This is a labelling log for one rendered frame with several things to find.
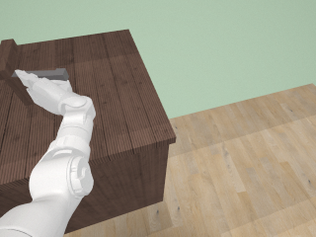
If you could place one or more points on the counter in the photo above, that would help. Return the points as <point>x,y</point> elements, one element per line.
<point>131,132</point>

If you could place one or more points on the tap lever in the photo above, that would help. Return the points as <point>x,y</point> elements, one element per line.
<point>57,74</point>

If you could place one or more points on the left robot forearm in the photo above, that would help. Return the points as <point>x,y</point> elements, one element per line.
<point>75,132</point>

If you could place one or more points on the robot left hand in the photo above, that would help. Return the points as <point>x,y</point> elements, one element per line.
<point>44,92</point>

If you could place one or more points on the robot left upper arm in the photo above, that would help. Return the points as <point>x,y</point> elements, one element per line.
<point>57,187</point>

